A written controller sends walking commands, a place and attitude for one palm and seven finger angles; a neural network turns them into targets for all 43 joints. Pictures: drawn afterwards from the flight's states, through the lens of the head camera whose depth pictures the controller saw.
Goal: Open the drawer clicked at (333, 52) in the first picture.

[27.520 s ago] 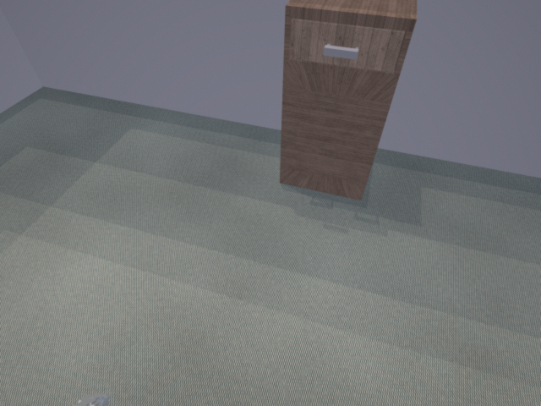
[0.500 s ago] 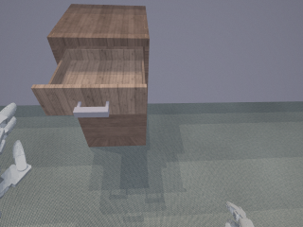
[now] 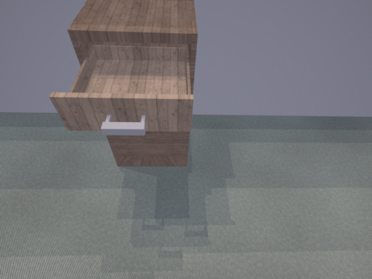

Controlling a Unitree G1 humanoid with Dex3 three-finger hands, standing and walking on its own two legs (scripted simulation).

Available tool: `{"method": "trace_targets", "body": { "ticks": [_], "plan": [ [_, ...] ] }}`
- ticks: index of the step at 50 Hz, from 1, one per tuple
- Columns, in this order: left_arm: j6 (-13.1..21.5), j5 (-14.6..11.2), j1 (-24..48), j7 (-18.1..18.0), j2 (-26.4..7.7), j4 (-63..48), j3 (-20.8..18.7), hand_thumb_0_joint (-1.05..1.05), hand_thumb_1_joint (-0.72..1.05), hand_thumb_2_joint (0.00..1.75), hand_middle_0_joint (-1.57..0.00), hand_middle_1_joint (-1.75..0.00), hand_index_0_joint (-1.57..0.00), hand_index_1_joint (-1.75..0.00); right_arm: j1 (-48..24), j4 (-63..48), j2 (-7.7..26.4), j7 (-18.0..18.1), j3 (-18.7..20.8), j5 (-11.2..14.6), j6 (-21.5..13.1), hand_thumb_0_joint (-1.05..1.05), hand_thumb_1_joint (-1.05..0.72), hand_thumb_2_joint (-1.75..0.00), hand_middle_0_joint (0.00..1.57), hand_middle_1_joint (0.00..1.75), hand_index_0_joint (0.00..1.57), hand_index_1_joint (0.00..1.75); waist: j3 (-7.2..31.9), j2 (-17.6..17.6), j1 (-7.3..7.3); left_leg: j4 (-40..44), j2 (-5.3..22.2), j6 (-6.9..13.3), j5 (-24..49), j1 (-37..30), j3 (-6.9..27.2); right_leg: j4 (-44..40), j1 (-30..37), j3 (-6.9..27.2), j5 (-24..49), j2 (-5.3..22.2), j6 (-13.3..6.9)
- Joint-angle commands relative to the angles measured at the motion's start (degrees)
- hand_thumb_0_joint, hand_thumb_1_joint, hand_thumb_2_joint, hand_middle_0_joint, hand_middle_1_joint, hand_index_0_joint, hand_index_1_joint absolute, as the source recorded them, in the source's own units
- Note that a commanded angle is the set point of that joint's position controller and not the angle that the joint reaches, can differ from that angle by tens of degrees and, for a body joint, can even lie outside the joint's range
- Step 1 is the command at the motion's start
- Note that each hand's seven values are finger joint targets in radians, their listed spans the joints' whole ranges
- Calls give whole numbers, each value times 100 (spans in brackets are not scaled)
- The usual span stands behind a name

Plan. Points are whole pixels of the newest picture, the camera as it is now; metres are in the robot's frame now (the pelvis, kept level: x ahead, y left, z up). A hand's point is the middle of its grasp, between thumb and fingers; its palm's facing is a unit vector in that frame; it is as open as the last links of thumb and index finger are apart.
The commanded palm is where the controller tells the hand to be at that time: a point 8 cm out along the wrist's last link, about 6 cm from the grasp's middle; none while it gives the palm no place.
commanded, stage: let the arm hang, fingers relaxed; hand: left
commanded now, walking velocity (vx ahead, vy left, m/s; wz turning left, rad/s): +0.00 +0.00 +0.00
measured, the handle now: (125, 123) +0.51 +0.22 -0.02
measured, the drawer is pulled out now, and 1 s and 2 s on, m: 0.29 0.29 0.29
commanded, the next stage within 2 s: look to check the result in 0.66 s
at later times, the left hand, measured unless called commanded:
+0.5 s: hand out of the picture +0.02 +0.18 -0.17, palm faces -0.02 -0.98 -0.21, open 7.4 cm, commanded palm none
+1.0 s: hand out of the picture +0.03 +0.18 -0.17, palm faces -0.02 -0.96 -0.27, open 7.4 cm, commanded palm none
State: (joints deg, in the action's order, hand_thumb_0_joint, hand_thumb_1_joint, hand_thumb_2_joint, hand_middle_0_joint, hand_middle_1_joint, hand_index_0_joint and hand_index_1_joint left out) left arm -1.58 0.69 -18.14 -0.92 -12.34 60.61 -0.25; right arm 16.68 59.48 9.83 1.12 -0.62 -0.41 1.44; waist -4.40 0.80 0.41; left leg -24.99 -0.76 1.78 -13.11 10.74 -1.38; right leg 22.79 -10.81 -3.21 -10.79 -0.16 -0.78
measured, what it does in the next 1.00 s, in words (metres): stands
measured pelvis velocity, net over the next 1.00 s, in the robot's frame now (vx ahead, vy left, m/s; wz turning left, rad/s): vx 0.00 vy -0.02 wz -0.02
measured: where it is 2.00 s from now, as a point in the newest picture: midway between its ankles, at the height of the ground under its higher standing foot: outside the picture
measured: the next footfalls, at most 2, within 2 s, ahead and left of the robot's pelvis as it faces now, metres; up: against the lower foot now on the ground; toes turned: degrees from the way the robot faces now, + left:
none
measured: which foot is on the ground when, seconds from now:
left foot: down 0.00-1.00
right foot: down 0.00-1.00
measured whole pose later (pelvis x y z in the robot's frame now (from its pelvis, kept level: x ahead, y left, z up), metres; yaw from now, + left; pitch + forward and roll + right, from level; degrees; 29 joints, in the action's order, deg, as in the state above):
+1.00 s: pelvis +0.00 -0.02 +0.00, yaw -1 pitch -2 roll +0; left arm 0.7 0.6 -11.5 -1.3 -12.5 65.9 -0.5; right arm 12.8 64.6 12.1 1.2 0.8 -0.5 0.5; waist -4.1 -1.2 -0.6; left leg -19.4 0.6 0.0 -10.8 6.7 -2.1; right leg 19.4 -8.2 -2.5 -9.4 -1.7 -2.5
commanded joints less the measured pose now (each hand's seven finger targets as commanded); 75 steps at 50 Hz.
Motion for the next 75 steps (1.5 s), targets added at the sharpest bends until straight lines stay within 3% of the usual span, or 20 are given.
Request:
{"method": "trace_targets", "body": {
  "ticks": [1, 3, 13, 16, 28, 50, 61, 65, 75],
  "plan": [
    [185, -1, -32, -74, -544, -2, -57, 0, 90, 90, -20, -30, -20, -30, 228, -31, 620, 69, 125, 1, -161, 0, -90, -90, 20, 30, 20, 30, 295, -314, -87, 704, 684, 38, 545, -68, 597, -421, 209, 572, 355, 565, -126],
    [185, -5, -43, -88, -536, 158, -39, 0, 90, 90, -20, -30, -20, -30, 290, 95, 615, 75, 124, 5, -150, 0, -90, -90, 20, 30, 20, 30, 149, -120, -88, 766, 682, 32, 408, -34, 597, -472, 156, 576, 213, 559, -124],
    [168, 12, -81, -127, -489, 409, -45, 0, 90, 90, -20, -30, -20, -30, 395, 385, 572, 65, 162, -15, -150, 0, -90, -90, 20, 30, 20, 30, -211, -123, -60, 1101, 685, 44, -381, 190, 684, -459, -45, 596, -256, 518, -111],
    [189, 16, -37, -134, -494, 386, -65, 0, 90, 90, -20, -30, -20, -30, 403, 417, 527, 59, 172, -16, -168, 0, -90, -90, 20, 30, 20, 30, -174, -19, -61, 1074, 681, 52, -286, 181, 666, -452, -15, 603, -198, 521, -110],
    [251, 14, 184, -122, -549, 288, -138, 0, 90, 90, -20, -30, -20, -30, 258, 395, 508, 61, 207, -28, -195, 0, -90, -90, 20, 30, 20, 30, -58, -134, -69, 896, 623, 8, 236, -7, 505, -554, 22, 708, 50, 569, -145],
    [333, -3, 597, -108, -968, 279, -200, 0, 90, 90, -20, -30, -20, -30, -218, 333, 984, 57, 267, -30, -174, 0, -90, -90, 20, 30, 20, 30, 203, -139, -117, 848, 725, -53, 620, -425, 419, -784, 240, 826, 617, 638, -183],
    [351, 1, 855, -90, -1218, 207, -246, 0, 90, 90, -20, -30, -20, -30, -454, 302, 1233, 25, 292, -37, -166, 0, -90, -90, 20, 30, 20, 30, 255, -117, -111, 891, 725, -78, 565, -464, 418, -921, 319, 914, 521, 665, -147],
    [372, -1, 934, -92, -1295, 194, -263, 0, 90, 90, -20, -30, -20, -30, -544, 279, 1312, 25, 306, -37, -173, 0, -90, -90, 20, 30, 20, 30, 339, -105, -111, 873, 752, -85, 722, -531, 413, -891, 411, 896, 855, 690, -142],
    [361, 1, 1119, -70, -1441, 157, -271, 0, 90, 90, -20, -30, -20, -30, -675, 247, 1484, 2, 304, -41, -168, 0, -90, -90, 20, 30, 20, 30, 282, -95, -111, 963, 769, -89, 604, -512, 436, -982, 397, 942, 547, 680, -125]
  ]
}}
